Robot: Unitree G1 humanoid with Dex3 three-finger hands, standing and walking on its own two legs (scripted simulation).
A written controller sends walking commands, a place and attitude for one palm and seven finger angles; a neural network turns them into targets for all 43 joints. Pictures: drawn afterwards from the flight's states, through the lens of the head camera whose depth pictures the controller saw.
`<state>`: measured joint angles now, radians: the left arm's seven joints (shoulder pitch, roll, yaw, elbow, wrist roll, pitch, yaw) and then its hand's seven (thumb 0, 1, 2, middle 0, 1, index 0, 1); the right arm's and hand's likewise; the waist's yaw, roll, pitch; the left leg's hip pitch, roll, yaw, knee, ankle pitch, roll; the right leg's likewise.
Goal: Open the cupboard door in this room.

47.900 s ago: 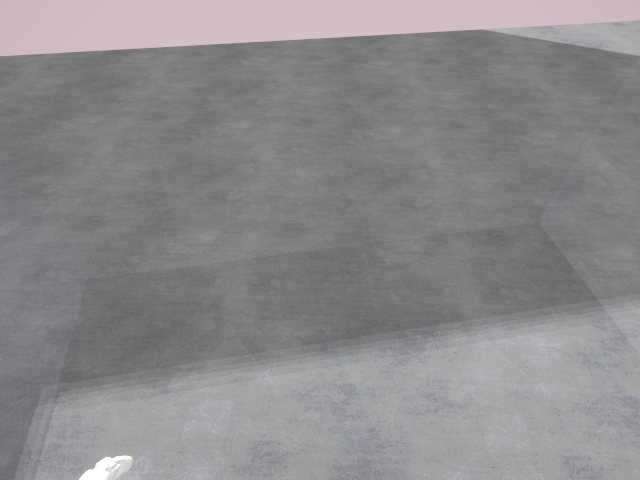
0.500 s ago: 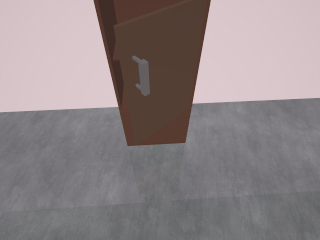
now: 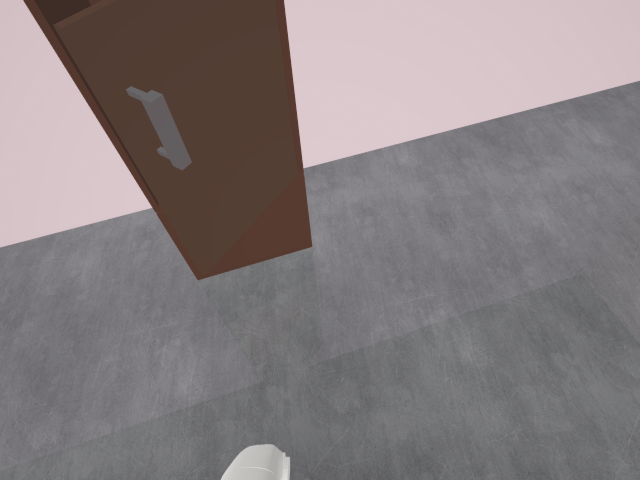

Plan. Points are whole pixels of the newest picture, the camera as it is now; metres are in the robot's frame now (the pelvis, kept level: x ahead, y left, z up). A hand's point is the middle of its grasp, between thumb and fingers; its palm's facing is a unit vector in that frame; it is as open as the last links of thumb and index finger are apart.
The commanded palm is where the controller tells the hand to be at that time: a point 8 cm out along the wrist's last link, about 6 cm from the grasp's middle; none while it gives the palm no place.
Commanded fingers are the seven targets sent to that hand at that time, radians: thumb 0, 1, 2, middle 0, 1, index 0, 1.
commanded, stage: walk to a spot facing it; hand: left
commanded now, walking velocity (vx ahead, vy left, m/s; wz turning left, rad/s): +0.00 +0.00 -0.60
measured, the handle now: (159, 128) +0.58 +0.30 +0.08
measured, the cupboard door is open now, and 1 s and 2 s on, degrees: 39 39 39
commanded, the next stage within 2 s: none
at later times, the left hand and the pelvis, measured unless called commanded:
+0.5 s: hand (173, 471) +0.14 +0.24 -0.17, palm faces -0.22 -0.95 -0.23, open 7.4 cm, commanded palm none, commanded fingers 0.00 0.90 0.90 -0.20 -0.30 -0.20 -0.30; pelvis +0.01 +0.04 +0.01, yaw -17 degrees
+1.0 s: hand (258, 417) +0.21 +0.12 -0.16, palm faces -0.58 -0.79 -0.21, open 7.4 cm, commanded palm none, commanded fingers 0.00 0.90 0.90 -0.20 -0.30 -0.20 -0.30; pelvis +0.04 +0.01 +0.01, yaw -37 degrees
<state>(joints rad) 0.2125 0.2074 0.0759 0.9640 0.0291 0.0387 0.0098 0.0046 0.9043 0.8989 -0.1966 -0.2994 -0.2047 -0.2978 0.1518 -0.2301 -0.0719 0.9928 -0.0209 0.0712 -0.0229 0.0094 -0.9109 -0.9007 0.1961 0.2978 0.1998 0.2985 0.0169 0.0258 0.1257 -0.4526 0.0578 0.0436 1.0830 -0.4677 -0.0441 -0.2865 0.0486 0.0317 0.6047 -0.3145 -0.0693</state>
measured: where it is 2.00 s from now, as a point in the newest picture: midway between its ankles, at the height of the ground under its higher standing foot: (453, 440)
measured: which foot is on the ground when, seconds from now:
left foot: up 0.00-0.34, down 0.36-0.70, up 0.72-1.00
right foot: down 0.00-0.36, up 0.38-0.68, down 0.70-1.00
